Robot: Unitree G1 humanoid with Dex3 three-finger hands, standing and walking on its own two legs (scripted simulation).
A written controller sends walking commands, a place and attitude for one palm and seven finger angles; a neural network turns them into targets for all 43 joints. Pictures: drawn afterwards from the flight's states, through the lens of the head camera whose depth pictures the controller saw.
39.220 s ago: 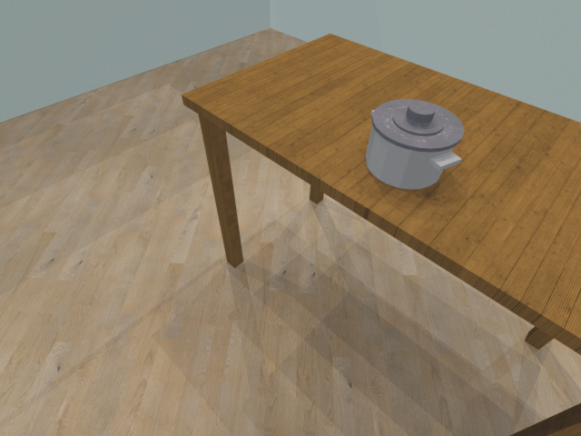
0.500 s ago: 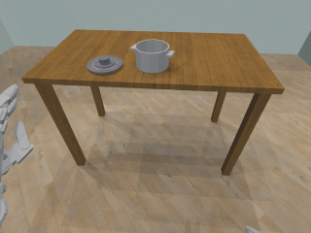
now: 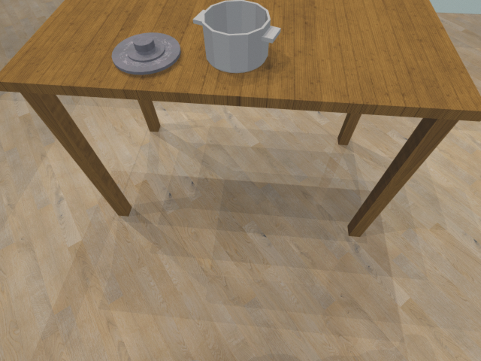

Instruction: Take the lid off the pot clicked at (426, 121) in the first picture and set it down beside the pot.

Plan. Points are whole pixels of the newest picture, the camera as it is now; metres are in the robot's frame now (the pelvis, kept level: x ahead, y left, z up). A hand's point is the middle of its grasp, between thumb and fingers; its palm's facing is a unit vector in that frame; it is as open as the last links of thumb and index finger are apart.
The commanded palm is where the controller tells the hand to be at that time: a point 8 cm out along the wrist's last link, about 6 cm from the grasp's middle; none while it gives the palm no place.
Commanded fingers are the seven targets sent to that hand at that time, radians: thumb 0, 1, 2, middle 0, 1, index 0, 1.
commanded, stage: stop stepping back and stand still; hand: left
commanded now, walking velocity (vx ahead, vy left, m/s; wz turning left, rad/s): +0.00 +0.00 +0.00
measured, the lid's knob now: (143, 43) +0.80 +0.29 +0.05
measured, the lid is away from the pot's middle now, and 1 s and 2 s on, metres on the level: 0.23 0.23 0.23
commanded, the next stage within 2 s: let the arm hang, fingers relaxed in 0.46 s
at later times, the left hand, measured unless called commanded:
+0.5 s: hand (159, 357) +0.13 +0.16 -0.16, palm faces +0.02 -0.97 -0.24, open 7.3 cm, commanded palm none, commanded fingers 0.00 0.90 0.90 -0.20 -0.30 -0.20 -0.30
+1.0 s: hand out of the picture +0.02 +0.17 -0.17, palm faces +0.03 -0.98 -0.20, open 7.3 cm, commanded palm none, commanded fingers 0.00 0.90 0.90 -0.20 -0.30 -0.20 -0.30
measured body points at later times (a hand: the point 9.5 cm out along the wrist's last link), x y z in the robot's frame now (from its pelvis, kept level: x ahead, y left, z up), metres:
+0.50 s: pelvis +0.04 -0.02 +0.00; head +0.08 -0.03 +0.45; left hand +0.13 +0.21 -0.14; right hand +0.07 -0.25 -0.16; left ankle -0.03 +0.11 -0.73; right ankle -0.04 -0.12 -0.73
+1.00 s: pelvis +0.01 +0.00 +0.01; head +0.03 -0.01 +0.46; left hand +0.01 +0.22 -0.15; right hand +0.00 -0.22 -0.15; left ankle -0.03 +0.11 -0.73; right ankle -0.04 -0.12 -0.73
